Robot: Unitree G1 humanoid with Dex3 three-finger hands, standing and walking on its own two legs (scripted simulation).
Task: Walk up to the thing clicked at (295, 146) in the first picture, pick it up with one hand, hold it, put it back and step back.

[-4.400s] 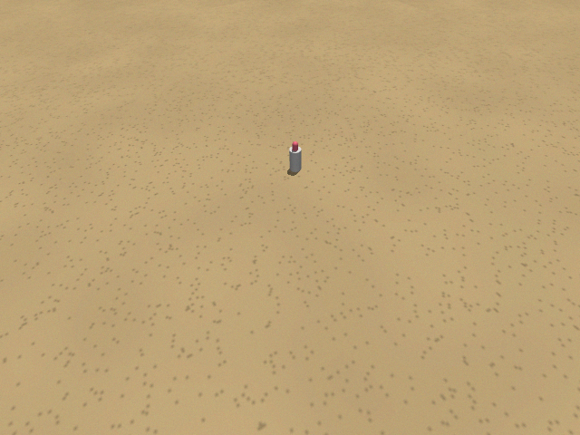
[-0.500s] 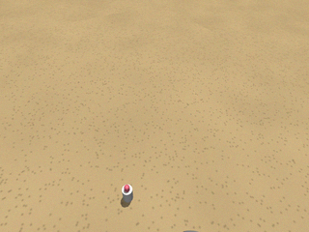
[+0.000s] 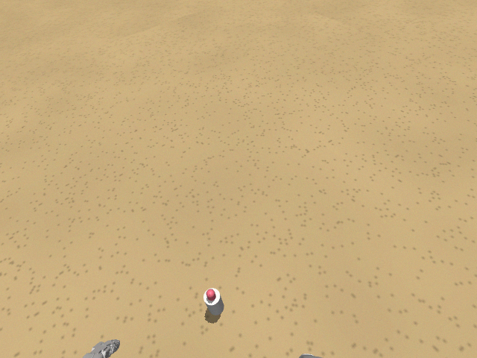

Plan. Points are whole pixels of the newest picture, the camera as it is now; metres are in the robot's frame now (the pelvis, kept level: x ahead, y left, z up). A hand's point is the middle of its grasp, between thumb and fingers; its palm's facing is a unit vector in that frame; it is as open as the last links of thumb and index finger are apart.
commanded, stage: walk up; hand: left
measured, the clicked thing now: (213, 300) +0.43 +0.18 -0.67
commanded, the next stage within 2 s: none
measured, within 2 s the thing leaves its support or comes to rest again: neither
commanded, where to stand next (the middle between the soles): +0.09 +0.02 m, yaw +0 degrees
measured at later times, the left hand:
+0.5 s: hand out of the picture +0.08 +0.28 -0.14, palm faces +0.04 -0.94 -0.34, open 7.4 cm
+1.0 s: hand out of the picture +0.15 +0.25 -0.13, palm faces +0.04 -0.94 -0.33, open 7.4 cm
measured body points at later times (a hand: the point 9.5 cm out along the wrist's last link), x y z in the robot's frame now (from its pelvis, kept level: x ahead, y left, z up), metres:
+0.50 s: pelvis +0.04 +0.02 +0.02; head +0.04 +0.01 +0.47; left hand +0.08 +0.33 -0.11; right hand +0.12 -0.29 -0.11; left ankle +0.00 +0.14 -0.72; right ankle +0.10 -0.11 -0.72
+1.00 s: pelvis +0.05 +0.00 +0.02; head +0.06 +0.00 +0.47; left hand +0.14 +0.30 -0.11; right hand +0.14 -0.30 -0.11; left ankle +0.00 +0.14 -0.72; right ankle +0.10 -0.11 -0.72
